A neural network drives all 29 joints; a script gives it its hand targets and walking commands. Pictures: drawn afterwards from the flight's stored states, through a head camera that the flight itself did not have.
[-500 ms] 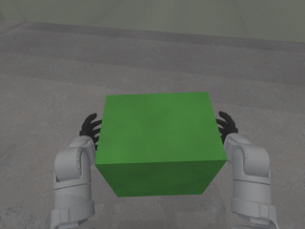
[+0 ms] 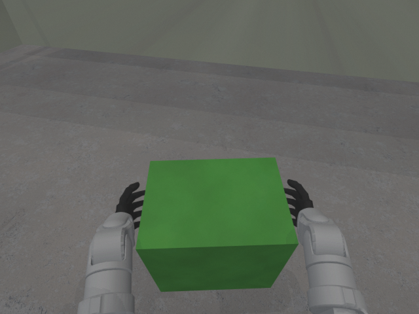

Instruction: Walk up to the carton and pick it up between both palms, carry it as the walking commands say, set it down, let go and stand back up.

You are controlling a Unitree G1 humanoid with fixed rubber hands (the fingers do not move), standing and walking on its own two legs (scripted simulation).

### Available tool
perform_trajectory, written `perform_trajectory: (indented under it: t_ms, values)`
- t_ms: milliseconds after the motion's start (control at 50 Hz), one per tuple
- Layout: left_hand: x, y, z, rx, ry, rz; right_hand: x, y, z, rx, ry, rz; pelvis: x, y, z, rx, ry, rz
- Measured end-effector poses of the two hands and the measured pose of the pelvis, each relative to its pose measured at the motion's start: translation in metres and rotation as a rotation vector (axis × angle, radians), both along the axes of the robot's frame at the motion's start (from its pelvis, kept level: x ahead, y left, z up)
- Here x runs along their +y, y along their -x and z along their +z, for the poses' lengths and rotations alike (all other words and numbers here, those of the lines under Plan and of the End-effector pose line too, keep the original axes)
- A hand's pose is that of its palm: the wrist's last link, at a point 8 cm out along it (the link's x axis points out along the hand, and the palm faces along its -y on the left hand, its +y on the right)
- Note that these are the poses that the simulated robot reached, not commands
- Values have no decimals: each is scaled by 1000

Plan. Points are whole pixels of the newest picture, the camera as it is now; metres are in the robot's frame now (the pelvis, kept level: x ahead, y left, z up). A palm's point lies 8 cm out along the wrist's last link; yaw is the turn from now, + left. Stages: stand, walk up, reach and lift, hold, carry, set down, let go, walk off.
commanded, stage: set down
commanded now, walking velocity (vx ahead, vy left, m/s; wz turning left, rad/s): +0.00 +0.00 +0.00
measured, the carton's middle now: (214, 228) +0.31 +0.02 -0.02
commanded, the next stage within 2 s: none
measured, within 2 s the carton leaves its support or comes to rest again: neither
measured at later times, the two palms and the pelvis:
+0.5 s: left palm (144, 221) +0.31 +0.18 +0.00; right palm (304, 228) +0.31 -0.18 -0.01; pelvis +0.02 +0.00 +0.00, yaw +0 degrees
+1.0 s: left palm (156, 232) +0.34 +0.17 -0.09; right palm (296, 239) +0.33 -0.19 -0.09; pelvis -0.02 +0.01 -0.05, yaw +0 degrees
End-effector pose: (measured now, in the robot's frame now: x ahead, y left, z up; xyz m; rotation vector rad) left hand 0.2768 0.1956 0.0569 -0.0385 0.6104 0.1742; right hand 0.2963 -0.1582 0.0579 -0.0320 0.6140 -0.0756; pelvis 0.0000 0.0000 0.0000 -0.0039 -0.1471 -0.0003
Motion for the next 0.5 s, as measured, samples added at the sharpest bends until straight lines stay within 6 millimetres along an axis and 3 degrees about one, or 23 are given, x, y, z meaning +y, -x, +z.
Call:
perform_trajectory:
  t_ms: [80,200,500]
  values:
    - [-10,-13,1,8,10,-40,-9,3,-1,10,-27,-41,1,-6,1,-6,5,4]
    - [-24,-21,-20,63,18,-68,-24,8,-22,64,-16,-68,3,-11,2,1,2,-19]
    - [-19,-37,-60,96,-2,-64,-19,-12,-63,97,-25,-65,4,-16,-4,165,2,7]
